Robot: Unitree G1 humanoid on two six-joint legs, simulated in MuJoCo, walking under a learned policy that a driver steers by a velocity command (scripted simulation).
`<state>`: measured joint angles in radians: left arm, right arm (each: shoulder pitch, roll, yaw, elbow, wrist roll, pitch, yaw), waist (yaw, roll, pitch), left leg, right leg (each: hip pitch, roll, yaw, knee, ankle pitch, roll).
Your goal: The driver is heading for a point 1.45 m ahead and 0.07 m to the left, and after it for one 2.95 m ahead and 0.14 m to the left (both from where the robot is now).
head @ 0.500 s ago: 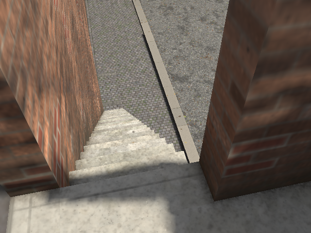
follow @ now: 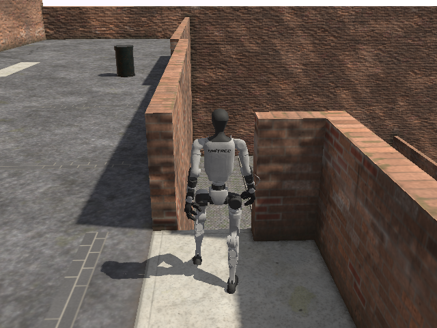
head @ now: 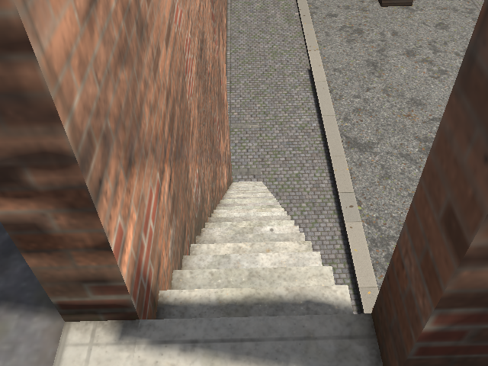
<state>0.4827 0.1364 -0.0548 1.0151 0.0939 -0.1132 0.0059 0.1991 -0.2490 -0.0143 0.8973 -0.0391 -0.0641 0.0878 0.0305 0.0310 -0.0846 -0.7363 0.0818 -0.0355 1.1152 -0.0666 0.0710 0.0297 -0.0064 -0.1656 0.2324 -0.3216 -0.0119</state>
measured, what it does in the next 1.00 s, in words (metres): walks ahead: left foot, then right foot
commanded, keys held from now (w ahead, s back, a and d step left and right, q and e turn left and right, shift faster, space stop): w+q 0.20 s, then w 0.28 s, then w+e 0.52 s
